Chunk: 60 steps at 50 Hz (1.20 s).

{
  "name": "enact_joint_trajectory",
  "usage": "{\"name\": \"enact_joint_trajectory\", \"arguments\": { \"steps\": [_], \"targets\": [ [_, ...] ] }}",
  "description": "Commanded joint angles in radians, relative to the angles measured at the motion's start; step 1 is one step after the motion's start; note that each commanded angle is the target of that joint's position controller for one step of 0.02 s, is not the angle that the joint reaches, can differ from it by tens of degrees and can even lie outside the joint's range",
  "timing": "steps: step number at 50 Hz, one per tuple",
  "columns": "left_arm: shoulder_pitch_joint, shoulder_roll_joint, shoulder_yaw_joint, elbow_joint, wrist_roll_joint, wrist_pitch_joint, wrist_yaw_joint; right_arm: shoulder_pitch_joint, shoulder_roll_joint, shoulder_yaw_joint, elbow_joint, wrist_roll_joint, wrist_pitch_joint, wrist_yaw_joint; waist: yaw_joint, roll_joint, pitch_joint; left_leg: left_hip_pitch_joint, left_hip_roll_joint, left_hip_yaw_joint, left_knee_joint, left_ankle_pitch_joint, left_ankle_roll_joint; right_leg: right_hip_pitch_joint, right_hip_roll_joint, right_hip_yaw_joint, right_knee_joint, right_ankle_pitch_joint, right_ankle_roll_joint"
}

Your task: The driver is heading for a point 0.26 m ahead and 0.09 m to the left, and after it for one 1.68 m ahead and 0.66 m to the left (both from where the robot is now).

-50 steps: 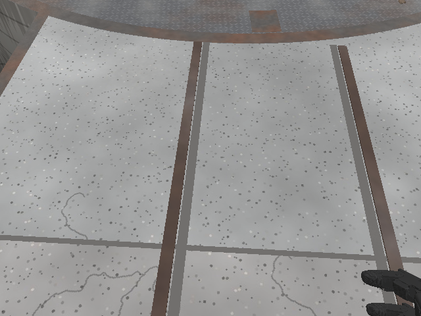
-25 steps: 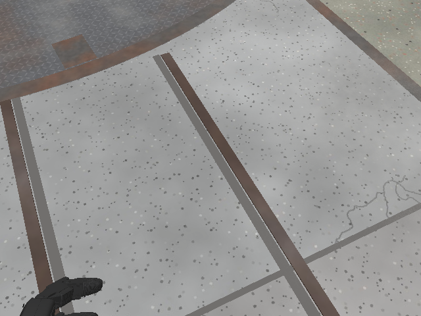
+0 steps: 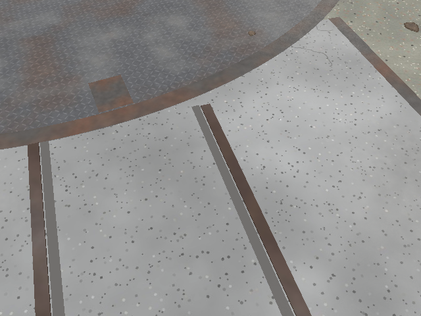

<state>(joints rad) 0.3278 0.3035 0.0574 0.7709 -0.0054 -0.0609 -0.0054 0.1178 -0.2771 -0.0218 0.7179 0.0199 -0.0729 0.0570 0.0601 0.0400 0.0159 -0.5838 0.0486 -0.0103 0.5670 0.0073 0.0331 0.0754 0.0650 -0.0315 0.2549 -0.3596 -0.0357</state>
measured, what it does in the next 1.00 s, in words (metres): walks ahead, turning left: left foot, then right foot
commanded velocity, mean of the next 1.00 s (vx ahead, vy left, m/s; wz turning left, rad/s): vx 0.50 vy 0.00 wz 0.53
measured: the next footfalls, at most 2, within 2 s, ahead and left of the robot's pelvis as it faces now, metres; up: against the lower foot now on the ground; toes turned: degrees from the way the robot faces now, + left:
left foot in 0.04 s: +0.21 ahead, +0.11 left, +0.00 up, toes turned +2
right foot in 0.54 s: +0.51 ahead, -0.04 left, +0.00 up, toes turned +23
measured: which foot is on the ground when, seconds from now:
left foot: up 0.00-0.02, down 0.04-0.54, up 0.56-1.00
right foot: down 0.00-0.06, up 0.08-0.52, down 0.54-1.00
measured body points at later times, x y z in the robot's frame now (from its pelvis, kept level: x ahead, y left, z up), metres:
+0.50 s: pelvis +0.29 +0.03 +0.00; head +0.32 +0.05 +0.45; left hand +0.46 +0.32 -0.06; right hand +0.40 -0.24 -0.10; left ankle +0.17 +0.11 -0.73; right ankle +0.48 -0.06 -0.71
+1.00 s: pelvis +0.53 +0.13 +0.00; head +0.56 +0.15 +0.45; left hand +0.37 +0.38 -0.12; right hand +0.86 +0.07 -0.07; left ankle +0.60 +0.32 -0.71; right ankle +0.47 -0.05 -0.73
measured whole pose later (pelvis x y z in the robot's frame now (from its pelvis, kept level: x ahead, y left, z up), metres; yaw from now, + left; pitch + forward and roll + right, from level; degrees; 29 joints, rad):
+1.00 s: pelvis +0.53 +0.13 +0.00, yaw +35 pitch +2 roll -2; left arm 0.34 0.31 0.07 0.84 -0.02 -0.07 0.00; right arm 0.08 -0.28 -0.05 0.59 0.02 -0.02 0.05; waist 0.10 0.03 0.05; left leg -0.62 0.07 0.01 0.65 -0.07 0.04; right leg 0.09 -0.01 -0.21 0.26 -0.37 0.03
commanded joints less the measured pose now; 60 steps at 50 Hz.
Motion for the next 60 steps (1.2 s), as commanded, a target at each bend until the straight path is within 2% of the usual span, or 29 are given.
{"name": "enact_joint_trajectory", "arguments": {
  "steps": [1, 2, 3, 4, 5, 6, 8, 12, 18, 23, 26, 27, 28, 29, 30, 31, 34, 39, 44, 48, 50, 52, 53, 54, 55, 56, 57, 58, 60],
  "targets": [
    [-0.014, 0.181, 0.051, -0.037, -0.002, 0.009, 0.016, -0.013, -0.13, -0.045, -0.086, -0.007, -0.012, 0.006, -0.049, -0.115, -0.024, 0.076, -0.055, 0.053, -0.011, -0.125, 0.057, 0.03, -0.3, 0.038, 0.145, 0.868, -0.104],
    [-0.024, 0.173, 0.046, -0.044, 0.001, 0.019, 0.024, 0.12, -0.17, -0.071, -0.053, -0.008, -0.009, -0.001, -0.12, -0.095, -0.108, 0.266, -0.102, 0.082, -0.036, -0.098, 0.085, -0.017, -0.255, -0.013, 0.335, 0.985, -0.073],
    [-0.002, 0.145, 0.031, -0.067, 0.018, 0.018, 0.037, 0.271, -0.243, -0.097, -0.033, -0.005, -0.004, -0.011, -0.174, -0.009, -0.22, 0.555, 0.016, -0.109, -0.021, -0.026, 0.145, -0.223, -0.215, -0.048, 0.622, 0.772, -0.028],
    [0.123, 0.028, -0.008, -0.099, 0.034, -0.007, 0.018, 0.312, -0.329, -0.114, -0.031, 0.004, -0.006, -0.011, -0.099, 0.245, -0.339, 0.92, 0.252, -0.65, -0.111, -0.226, 0.345, -0.664, -0.001, -0.012, 0.992, -0.033, 0.052],
    [0.045, 0.094, 0.0, -0.087, 0.011, -0.037, 0.004, 0.347, -0.224, -0.089, -0.033, 0.011, -0.005, -0.012, -0.166, 0.157, -0.392, 0.986, 0.268, -0.81, -0.244, -0.396, 0.336, -0.795, -0.006, 0.151, 1.087, -0.191, 0.042],
    [-0.055, 0.142, 0.011, -0.124, -0.025, -0.057, -0.008, 0.295, -0.194, -0.079, -0.043, 0.001, -0.005, -0.018, -0.176, 0.105, -0.246, 0.884, 0.245, -0.676, -0.266, -0.387, 0.289, -0.865, -0.058, 0.159, 1.086, -0.115, 0.023],
    [-0.14, 0.131, 0.009, -0.148, 0.003, -0.074, 0.0, 0.189, -0.173, -0.072, -0.069, -0.009, -0.001, -0.026, -0.122, -0.036, -0.092, 0.623, 0.181, -0.506, -0.285, -0.187, 0.257, -0.816, -0.124, 0.134, 0.937, -0.003, 0.021],
    [-0.088, 0.102, 0.01, -0.139, 0.026, -0.044, 0.006, 0.14, -0.157, -0.066, -0.088, -0.013, 0.0, -0.042, -0.051, 0.015, -0.052, 0.423, 0.113, -0.366, -0.336, 0.061, 0.265, -0.696, -0.147, 0.111, 0.773, 0.052, 0.071],
    [-0.288, 0.047, -0.011, -0.178, 0.018, -0.045, 0.003, 0.206, -0.191, -0.078, -0.051, 0.002, 0.018, -0.072, -0.118, 0.033, -0.014, 0.307, 0.023, -0.265, -0.327, 0.001, 0.189, -0.59, -0.078, 0.086, 0.375, 0.413, 0.117],
    [-0.355, 0.089, 0.007, -0.195, 0.0, -0.064, -0.013, 0.257, -0.182, -0.081, -0.025, 0.01, 0.036, -0.079, -0.127, 0.058, -0.016, 0.428, 0.067, -0.397, -0.229, -0.082, 0.16, -0.536, -0.051, 0.13, 0.23, 0.379, 0.086],
    [-0.212, 0.132, 0.034, -0.16, 0.002, -0.076, -0.006, 0.223, -0.155, -0.076, -0.037, 0.003, 0.043, -0.077, -0.04, 0.082, -0.069, 0.436, 0.038, -0.417, -0.083, 0.001, 0.116, -0.323, -0.064, 0.111, 0.156, 0.318, 0.019],
    [-0.083, 0.172, 0.049, -0.147, 0.018, -0.079, 0.003, 0.215, -0.103, -0.056, -0.054, -0.007, 0.039, -0.071, 0.022, 0.025, -0.19, 0.349, -0.012, -0.356, 0.134, -0.052, 0.083, -0.088, -0.187, 0.211, 0.184, 0.285, -0.042],
    [0.037, 0.256, 0.073, -0.122, 0.033, -0.066, 0.007, 0.334, -0.041, -0.035, -0.076, 0.009, 0.03, -0.071, 0.005, -0.224, -0.343, 0.024, -0.158, -0.202, 0.461, -0.382, 0.007, 0.278, -0.415, 0.589, 0.156, 0.112, -0.198],
    [0.056, 0.204, 0.065, -0.107, 0.005, -0.056, -0.001, 0.352, -0.099, -0.038, -0.079, 0.016, 0.026, -0.073, 0.004, -0.328, -0.33, -0.151, -0.11, -0.176, 0.636, -0.599, -0.01, 0.292, -0.498, 0.829, 0.074, -0.114, -0.234],
    [0.008, 0.132, 0.046, -0.119, 0.0, -0.052, 0.002, 0.274, -0.175, -0.06, -0.072, 0.017, 0.029, -0.072, 0.024, -0.208, -0.186, -0.202, -0.06, -0.182, 0.703, -0.516, -0.018, 0.167, -0.456, 0.713, 0.046, -0.174, -0.193],
    [-0.037, 0.107, 0.037, -0.125, 0.008, -0.044, 0.005, 0.206, -0.182, -0.064, -0.084, 0.007, 0.035, -0.073, 0.019, -0.137, -0.099, -0.19, -0.028, -0.143, 0.708, -0.441, -0.025, 0.052, -0.412, 0.572, 0.036, -0.078, -0.158],
    [-0.099, 0.066, 0.021, -0.103, 0.018, -0.044, 0.007, 0.165, -0.134, -0.067, -0.106, 0.005, 0.044, -0.06, -0.031, -0.152, 0.005, -0.111, 0.039, -0.113, 0.616, -0.336, -0.031, -0.159, -0.319, 0.329, -0.042, 0.155, -0.131],
    [-0.093, 0.114, 0.04, -0.057, 0.012, -0.055, 0.004, 0.105, -0.078, -0.053, -0.139, 0.0, 0.055, -0.05, -0.037, -0.117, 0.019, -0.146, 0.067, -0.09, 0.463, -0.205, -0.056, -0.173, -0.327, 0.149, -0.107, 0.345, -0.167],
    [-0.067, 0.148, 0.045, -0.018, 0.003, -0.04, 0.009, -0.031, -0.054, -0.04, -0.168, 0.002, 0.038, -0.021, 0.011, -0.094, 0.042, -0.083, 0.048, -0.019, 0.193, 0.019, -0.037, -0.137, -0.297, -0.025, -0.103, 0.436, -0.126],
    [-0.02, 0.182, 0.055, 0.017, -0.016, -0.019, 0.009, -0.115, -0.064, -0.043, -0.213, 0.006, 0.039, 0.0, 0.022, -0.097, 0.068, -0.069, 0.025, 0.029, 0.081, -0.047, 0.006, -0.029, -0.336, -0.079, -0.06, 0.532, -0.1],
    [-0.023, 0.211, 0.064, 0.02, -0.025, -0.006, 0.014, -0.084, -0.094, -0.059, -0.22, 0.0, 0.044, 0.004, -0.017, -0.124, 0.029, 0.023, -0.03, 0.081, 0.059, -0.152, 0.047, 0.013, -0.341, -0.118, 0.054, 0.838, -0.079],
    [-0.039, 0.222, 0.066, 0.014, -0.032, 0.007, 0.023, 0.135, -0.165, -0.102, -0.17, -0.001, 0.053, -0.006, -0.151, -0.118, -0.098, 0.337, -0.111, 0.119, -0.007, -0.146, 0.108, -0.052, -0.308, -0.171, 0.366, 1.037, -0.04],
    [-0.026, 0.187, 0.051, 0.001, -0.013, 0.003, 0.028, 0.314, -0.232, -0.136, -0.125, 0.004, 0.063, -0.025, -0.231, -0.046, -0.189, 0.651, -0.058, -0.008, -0.022, -0.123, 0.156, -0.28, -0.271, -0.172, 0.648, 0.804, -0.001],
    [0.076, 0.035, -0.002, -0.057, 0.03, -0.018, 0.011, 0.283, -0.345, -0.146, -0.13, 0.012, 0.056, -0.035, -0.103, 0.243, -0.276, 0.978, 0.225, -0.579, -0.097, -0.279, 0.337, -0.739, -0.08, -0.118, 1.01, -0.162, 0.058],
    [0.001, 0.11, 0.006, -0.052, 0.001, -0.052, -0.003, 0.319, -0.256, -0.118, -0.16, 0.005, 0.04, -0.032, -0.178, 0.132, -0.423, 1.015, 0.299, -0.816, -0.241, -0.416, 0.376, -0.824, -0.062, 0.111, 1.127, -0.234, 0.048],
    [-0.09, 0.159, 0.021, -0.075, -0.041, -0.066, -0.011, 0.294, -0.201, -0.1, -0.135, -0.007, 0.027, -0.027, -0.19, 0.078, -0.271, 0.915, 0.27, -0.656, -0.263, -0.348, 0.319, -0.896, -0.109, 0.114, 1.117, -0.136, 0.032],
    [-0.115, 0.142, 0.013, -0.082, -0.036, -0.074, -0.007, 0.237, -0.184, -0.093, -0.131, -0.005, 0.019, -0.028, -0.151, 0.019, -0.172, 0.767, 0.228, -0.528, -0.265, -0.249, 0.285, -0.872, -0.153, 0.102, 1.036, -0.048, 0.023],
    [-0.121, 0.138, 0.015, -0.071, -0.012, -0.074, 0.0, 0.169, -0.154, -0.082, -0.134, -0.01, 0.016, -0.029, -0.111, -0.012, -0.113, 0.634, 0.195, -0.433, -0.271, -0.123, 0.259, -0.815, -0.186, 0.096, 0.958, 0.004, 0.03],
    [-0.063, 0.133, 0.019, -0.042, -0.007, -0.048, -0.003, 0.108, -0.114, -0.065, -0.141, -0.029, 0.007, -0.032, -0.053, 0.022, -0.09, 0.487, 0.163, -0.326, -0.321, 0.033, 0.247, -0.694, -0.219, 0.099, 0.901, 0.059, 0.042]
  ]
}}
